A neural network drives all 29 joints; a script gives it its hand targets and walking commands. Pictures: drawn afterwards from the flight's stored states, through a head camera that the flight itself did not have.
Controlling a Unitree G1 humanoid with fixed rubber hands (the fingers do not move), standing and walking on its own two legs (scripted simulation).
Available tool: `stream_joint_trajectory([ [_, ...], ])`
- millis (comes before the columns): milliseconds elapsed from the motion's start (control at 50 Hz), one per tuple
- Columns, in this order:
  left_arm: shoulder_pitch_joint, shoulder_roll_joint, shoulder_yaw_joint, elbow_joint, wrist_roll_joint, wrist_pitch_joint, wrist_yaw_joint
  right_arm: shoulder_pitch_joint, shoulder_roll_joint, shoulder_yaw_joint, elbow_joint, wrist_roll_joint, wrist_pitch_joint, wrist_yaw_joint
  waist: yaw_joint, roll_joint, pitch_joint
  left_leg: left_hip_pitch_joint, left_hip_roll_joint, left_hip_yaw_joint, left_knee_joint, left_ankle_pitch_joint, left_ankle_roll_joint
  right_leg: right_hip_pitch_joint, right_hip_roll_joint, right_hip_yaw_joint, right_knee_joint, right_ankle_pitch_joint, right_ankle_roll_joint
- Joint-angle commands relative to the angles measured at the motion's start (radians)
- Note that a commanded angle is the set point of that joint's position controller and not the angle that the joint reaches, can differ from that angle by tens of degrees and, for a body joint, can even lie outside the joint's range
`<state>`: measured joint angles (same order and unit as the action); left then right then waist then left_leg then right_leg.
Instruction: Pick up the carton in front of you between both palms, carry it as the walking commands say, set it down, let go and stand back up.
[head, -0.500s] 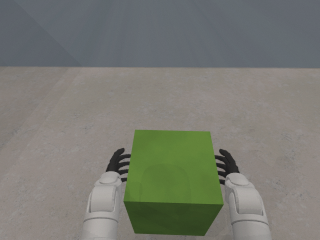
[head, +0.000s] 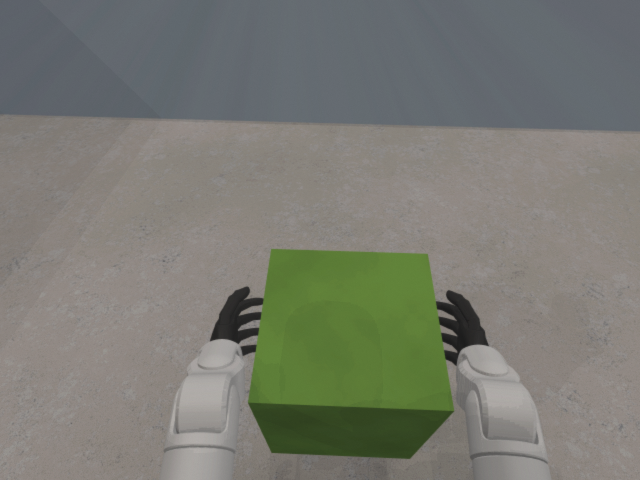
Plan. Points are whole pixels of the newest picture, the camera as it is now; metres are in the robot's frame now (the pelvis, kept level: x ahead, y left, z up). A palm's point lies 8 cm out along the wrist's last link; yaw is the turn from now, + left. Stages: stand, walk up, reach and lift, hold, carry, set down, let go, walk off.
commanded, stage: carry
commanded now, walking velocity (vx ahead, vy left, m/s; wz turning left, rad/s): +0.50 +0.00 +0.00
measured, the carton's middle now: (344, 359) +0.31 +0.00 -0.04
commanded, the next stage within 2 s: none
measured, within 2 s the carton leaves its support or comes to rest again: neither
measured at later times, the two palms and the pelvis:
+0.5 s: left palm (253, 222) +0.52 +0.15 +0.03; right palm (433, 233) +0.51 -0.14 +0.02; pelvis +0.22 +0.01 -0.01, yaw -1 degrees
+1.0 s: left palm (241, 215) +0.55 +0.18 +0.02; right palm (413, 219) +0.55 -0.12 +0.02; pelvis +0.26 +0.03 -0.02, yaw +0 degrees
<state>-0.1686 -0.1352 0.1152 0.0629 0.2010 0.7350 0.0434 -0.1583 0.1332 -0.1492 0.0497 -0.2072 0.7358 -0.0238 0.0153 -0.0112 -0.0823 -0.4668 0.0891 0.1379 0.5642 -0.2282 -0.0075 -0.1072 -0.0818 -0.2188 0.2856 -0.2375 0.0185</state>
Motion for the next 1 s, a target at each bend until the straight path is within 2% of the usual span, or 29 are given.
stream_joint_trajectory([
  [0, -0.394, -0.802, -0.52, -0.032, -0.203, -0.025, -0.209, -0.413, 0.788, 0.551, -0.023, 0.21, -0.028, 0.198, -0.001, -0.131, -0.177, 0.116, -0.028, 0.078, -0.12, 0.089, -0.003, 0.059, -0.193, 0.106, -0.061, -0.033, -0.105],
  [40, -0.391, -0.797, -0.484, 0.002, -0.176, -0.025, -0.205, -0.401, 0.782, 0.516, 0.018, 0.198, -0.03, 0.2, -0.011, -0.078, -0.189, 0.345, -0.045, 0.116, -0.169, 0.039, 0.004, -0.067, -0.135, 0.037, 0.109, -0.084, -0.065],
  [60, -0.403, -0.801, -0.471, 0.017, -0.168, -0.026, -0.206, -0.404, 0.79, 0.504, 0.04, 0.197, -0.031, 0.201, -0.028, 0.03, -0.196, 0.468, 0.044, -0.017, -0.221, -0.027, 0.028, -0.177, -0.086, -0.016, 0.314, -0.012, -0.027],
  [80, -0.41, -0.803, -0.481, 0.02, -0.168, -0.022, -0.21, -0.385, 0.78, 0.477, 0.067, 0.187, -0.035, 0.205, -0.047, 0.279, -0.231, 0.603, 0.257, -0.396, -0.329, -0.073, 0.133, -0.406, 0.031, -0.019, 0.587, -0.109, 0.032],
  [100, -0.429, -0.806, -0.489, 0.015, -0.175, -0.028, -0.217, -0.392, 0.803, 0.463, 0.072, 0.186, -0.044, 0.21, -0.046, 0.328, -0.219, 0.664, 0.35, -0.515, -0.355, 0.113, 0.215, -0.546, 0.041, 0.079, 0.717, -0.314, 0.026],
  [120, -0.438, -0.825, -0.5, 0.011, -0.188, -0.041, -0.224, -0.398, 0.831, 0.474, 0.064, 0.199, -0.055, 0.214, -0.037, 0.236, -0.213, 0.656, 0.366, -0.469, -0.319, 0.36, 0.232, -0.587, 0.003, 0.149, 0.784, -0.334, 0.002],
  [140, -0.445, -0.856, -0.514, 0.012, -0.208, -0.057, -0.228, -0.406, 0.851, 0.487, 0.057, 0.209, -0.068, 0.215, -0.034, 0.146, -0.242, 0.639, 0.346, -0.39, -0.281, 0.521, 0.221, -0.575, -0.018, 0.166, 0.79, -0.322, -0.01],
  [160, -0.443, -0.879, -0.535, -0.001, -0.223, -0.073, -0.229, -0.418, 0.873, 0.513, 0.047, 0.22, -0.082, 0.217, -0.032, 0.096, -0.268, 0.631, 0.321, -0.315, -0.281, 0.545, 0.187, -0.553, -0.035, 0.176, 0.733, -0.268, -0.016],
  [200, -0.451, -0.906, -0.57, -0.022, -0.232, -0.097, -0.226, -0.454, 0.901, 0.554, 0.014, 0.238, -0.106, 0.223, -0.026, 0.121, -0.297, 0.608, 0.262, -0.183, -0.285, 0.583, 0.137, -0.484, -0.016, 0.146, 0.595, -0.176, -0.009],
  [260, -0.429, -0.922, -0.619, -0.078, -0.248, -0.111, -0.215, -0.465, 0.909, 0.613, -0.048, 0.272, -0.12, 0.225, -0.023, 0.156, -0.313, 0.566, 0.208, -0.04, -0.262, 0.657, 0.116, -0.378, 0.021, 0.097, 0.414, -0.056, -0.003],
  [320, -0.439, -0.883, -0.654, -0.164, -0.269, -0.086, -0.205, -0.428, 0.879, 0.64, -0.106, 0.28, -0.096, 0.214, -0.032, 0.194, -0.31, 0.536, 0.182, 0.026, -0.218, 0.673, 0.098, -0.28, 0.044, 0.049, 0.271, 0.103, -0.005],
  [340, -0.428, -0.862, -0.651, -0.171, -0.268, -0.07, -0.203, -0.406, 0.858, 0.634, -0.116, 0.275, -0.08, 0.207, -0.032, 0.189, -0.308, 0.526, 0.17, 0.039, -0.188, 0.643, 0.088, -0.239, 0.046, 0.038, 0.213, 0.164, -0.007],
  [360, -0.41, -0.843, -0.638, -0.164, -0.263, -0.055, -0.203, -0.39, 0.835, 0.623, -0.116, 0.266, -0.063, 0.2, -0.025, 0.162, -0.302, 0.506, 0.149, 0.059, -0.144, 0.578, 0.069, -0.174, 0.049, 0.021, 0.117, 0.262, -0.007],
  [380, -0.389, -0.821, -0.619, -0.152, -0.253, -0.04, -0.204, -0.375, 0.813, 0.609, -0.112, 0.252, -0.046, 0.194, -0.019, 0.123, -0.289, 0.457, 0.13, 0.065, -0.105, 0.49, 0.04, -0.087, 0.029, 0.027, 0.034, 0.368, -0.003],
  [400, -0.378, -0.797, -0.595, -0.136, -0.24, -0.025, -0.206, -0.364, 0.789, 0.593, -0.103, 0.233, -0.03, 0.187, -0.021, 0.089, -0.294, 0.371, 0.117, 0.061, -0.073, 0.362, 0.011, 0.034, -0.042, 0.078, 0.036, 0.486, -0.006],
  [420, -0.381, -0.771, -0.563, -0.109, -0.224, -0.012, -0.209, -0.355, 0.768, 0.576, -0.089, 0.217, -0.013, 0.184, -0.028, -0.021, -0.323, 0.264, 0.069, 0.057, -0.005, 0.139, -0.021, 0.164, -0.166, 0.189, 0.131, 0.846, -0.043],
  [440, -0.366, -0.766, -0.533, -0.075, -0.214, -0.008, -0.209, -0.35, 0.757, 0.563, -0.069, 0.208, 0.0, 0.183, -0.019, -0.114, -0.357, 0.19, 0.043, -0.001, -0.018, -0.045, -0.037, 0.266, -0.223, 0.254, 0.189, 0.959, -0.127],
  [460, -0.317, -0.767, -0.501, -0.029, -0.197, -0.007, -0.209, -0.356, 0.748, 0.562, -0.063, 0.205, 0.003, 0.184, -0.016, -0.17, -0.346, 0.173, 0.028, -0.006, -0.026, -0.145, -0.043, 0.252, -0.235, 0.286, 0.163, 0.93, -0.151],
  [500, -0.306, -0.782, -0.454, 0.03, -0.177, -0.019, -0.212, -0.381, 0.762, 0.555, -0.03, 0.201, -0.01, 0.188, -0.023, -0.141, -0.323, 0.205, 0.015, -0.016, -0.122, -0.119, -0.04, 0.234, -0.191, 0.239, 0.162, 0.93, -0.135],
  [560, -0.365, -0.833, -0.474, 0.01, -0.195, -0.043, -0.218, -0.442, 0.829, 0.581, -0.041, 0.218, -0.034, 0.196, -0.017, -0.083, -0.325, 0.315, 0.023, -0.021, -0.16, 0.159, -0.036, 0.162, -0.135, 0.173, 0.224, 0.901, -0.092],
  [600, -0.393, -0.853, -0.505, -0.023, -0.213, -0.048, -0.219, -0.445, 0.857, 0.589, -0.041, 0.23, -0.04, 0.202, -0.013, -0.023, -0.356, 0.369, 0.044, -0.027, -0.12, 0.346, -0.037, 0.125, -0.117, 0.146, 0.254, 0.868, -0.085],
  [640, -0.4, -0.855, -0.526, -0.044, -0.221, -0.047, -0.218, -0.424, 0.859, 0.581, -0.035, 0.229, -0.042, 0.205, -0.013, 0.01, -0.372, 0.382, 0.054, -0.027, -0.077, 0.453, -0.04, 0.109, -0.106, 0.13, 0.274, 0.873, -0.085],
  [680, -0.408, -0.851, -0.539, -0.057, -0.225, -0.045, -0.216, -0.414, 0.85, 0.571, -0.035, 0.225, -0.043, 0.205, -0.013, 0.006, -0.368, 0.361, 0.048, -0.023, -0.058, 0.444, -0.042, 0.115, -0.102, 0.125, 0.278, 0.897, -0.09],
  [740, -0.416, -0.846, -0.551, -0.064, -0.228, -0.043, -0.215, -0.407, 0.837, 0.561, -0.036, 0.222, -0.043, 0.201, -0.016, -0.01, -0.338, 0.337, 0.031, -0.023, -0.104, 0.357, -0.04, 0.116, -0.096, 0.127, 0.275, 0.899, -0.094],
  [780, -0.411, -0.843, -0.552, -0.057, -0.227, -0.042, -0.214, -0.402, 0.828, 0.558, -0.033, 0.219, -0.041, 0.199, -0.016, 0.007, -0.324, 0.376, 0.04, -0.029, -0.127, 0.435, -0.032, 0.071, -0.083, 0.117, 0.28, 0.806, -0.086],
  [840, -0.41, -0.84, -0.55, -0.05, -0.223, -0.04, -0.212, -0.399, 0.821, 0.549, -0.026, 0.216, -0.04, 0.199, -0.017, 0.069, -0.311, 0.461, 0.081, -0.033, -0.073, 0.675, -0.017, -0.037, -0.053, 0.075, 0.287, 0.598, -0.059],
  [860, -0.413, -0.84, -0.549, -0.049, -0.222, -0.039, -0.212, -0.401, 0.821, 0.546, -0.023, 0.215, -0.04, 0.2, -0.018, 0.078, -0.302, 0.46, 0.089, -0.033, -0.064, 0.714, -0.013, -0.05, -0.044, 0.064, 0.287, 0.552, -0.052],
  [900, -0.422, -0.841, -0.546, -0.046, -0.222, -0.038, -0.212, -0.409, 0.82, 0.543, -0.021, 0.216, -0.04, 0.201, -0.02, 0.076, -0.285, 0.432, 0.092, -0.032, -0.057, 0.714, -0.01, -0.04, -0.04, 0.058, 0.284, 0.53, -0.046],
  [980, -0.424, -0.849, -0.538, -0.034, -0.219, -0.039, -0.215, -0.424, 0.825, 0.549, -0.02, 0.221, -0.041, 0.203, -0.021, 0.044, -0.293, 0.386, 0.08, -0.037, -0.066, 0.579, -0.008, 0.005, -0.068, 0.082, 0.292, 0.616, -0.058],
])
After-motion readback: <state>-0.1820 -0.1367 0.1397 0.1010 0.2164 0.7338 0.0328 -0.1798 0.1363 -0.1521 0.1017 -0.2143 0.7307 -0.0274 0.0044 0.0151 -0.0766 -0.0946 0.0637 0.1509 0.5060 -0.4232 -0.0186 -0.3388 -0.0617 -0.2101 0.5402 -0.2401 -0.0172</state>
